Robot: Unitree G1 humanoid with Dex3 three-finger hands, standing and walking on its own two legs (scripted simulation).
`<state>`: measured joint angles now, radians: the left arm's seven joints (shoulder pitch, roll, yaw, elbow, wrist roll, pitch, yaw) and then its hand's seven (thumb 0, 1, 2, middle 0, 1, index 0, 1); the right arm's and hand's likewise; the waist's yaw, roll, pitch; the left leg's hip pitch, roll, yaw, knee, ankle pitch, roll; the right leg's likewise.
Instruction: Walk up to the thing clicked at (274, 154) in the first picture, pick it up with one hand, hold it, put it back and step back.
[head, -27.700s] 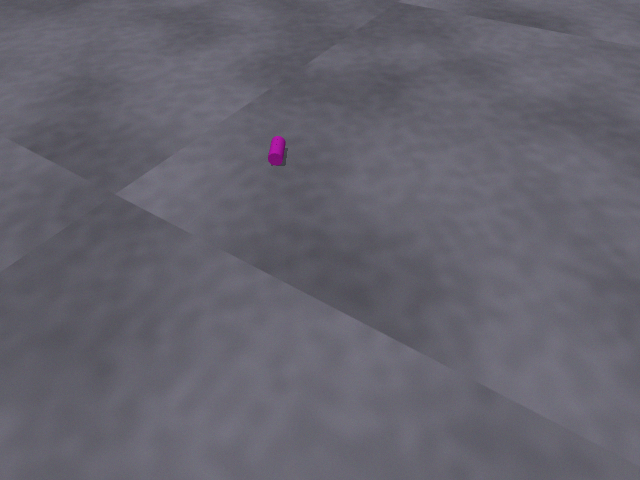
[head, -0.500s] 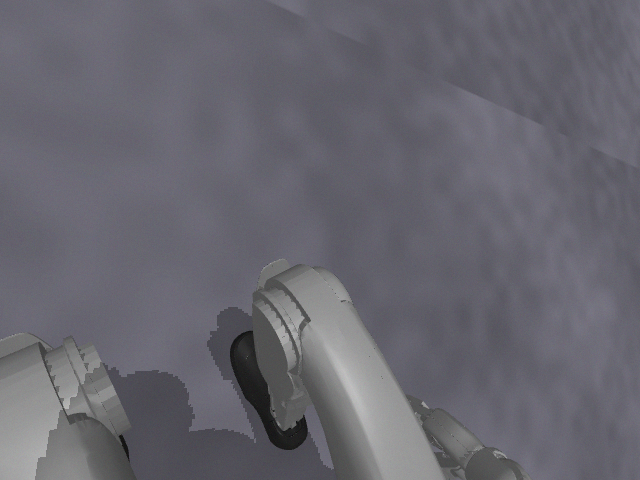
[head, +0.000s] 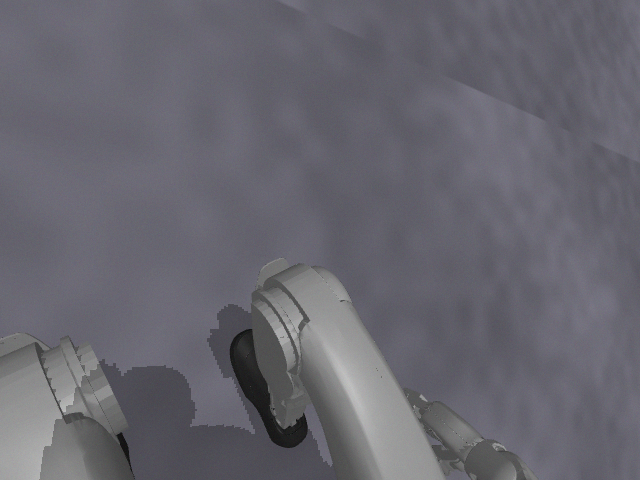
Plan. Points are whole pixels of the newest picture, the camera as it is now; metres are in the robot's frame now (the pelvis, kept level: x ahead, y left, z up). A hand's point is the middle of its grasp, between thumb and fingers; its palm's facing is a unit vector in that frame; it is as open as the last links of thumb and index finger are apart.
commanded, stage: close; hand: left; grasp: from above
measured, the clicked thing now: out of the picture +0.45 +0.39 -0.27
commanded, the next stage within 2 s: settle in 1.62 s
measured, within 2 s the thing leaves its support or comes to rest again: leaves its support in 2.00 s
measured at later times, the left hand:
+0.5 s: hand out of the picture +0.43 +0.39 -0.24, palm faces -0.43 -0.18 -0.89, open 13.1 cm
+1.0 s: hand out of the picture +0.43 +0.39 -0.24, palm faces -0.44 -0.17 -0.88, open 11.2 cm
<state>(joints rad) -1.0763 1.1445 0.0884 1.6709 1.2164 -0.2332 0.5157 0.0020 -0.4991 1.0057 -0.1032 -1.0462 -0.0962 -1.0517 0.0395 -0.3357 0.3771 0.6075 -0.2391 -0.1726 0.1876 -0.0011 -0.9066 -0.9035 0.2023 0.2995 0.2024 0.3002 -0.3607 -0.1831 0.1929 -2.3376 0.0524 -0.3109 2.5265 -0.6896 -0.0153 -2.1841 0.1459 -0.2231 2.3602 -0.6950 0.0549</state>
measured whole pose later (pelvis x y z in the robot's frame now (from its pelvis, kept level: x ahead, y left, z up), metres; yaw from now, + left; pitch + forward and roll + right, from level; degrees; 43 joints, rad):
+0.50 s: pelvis +0.00 +0.00 +0.00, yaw +0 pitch +26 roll -16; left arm -1.08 1.16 0.07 1.68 1.23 -0.24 0.51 0.00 -0.35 0.85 -0.18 -1.01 -0.20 -0.98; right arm 0.03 -0.34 0.38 0.60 -0.24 -0.16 0.18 0.00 -0.90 -0.90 0.20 0.30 0.20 0.30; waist -0.36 -0.19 0.19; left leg -2.34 0.05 -0.31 2.53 -0.69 -0.01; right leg -2.18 0.15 -0.22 2.35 -0.69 0.06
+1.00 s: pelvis +0.00 +0.00 +0.00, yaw +0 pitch +26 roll -16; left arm -1.07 1.16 0.08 1.67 1.22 -0.23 0.49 0.00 -0.08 0.70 -0.38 -0.85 -0.41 -0.83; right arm 0.04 -0.34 0.38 0.59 -0.24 -0.17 0.18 0.00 -0.90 -0.90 0.20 0.30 0.20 0.30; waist -0.36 -0.19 0.20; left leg -2.34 0.05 -0.31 2.53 -0.68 -0.01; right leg -2.18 0.14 -0.22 2.35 -0.69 0.06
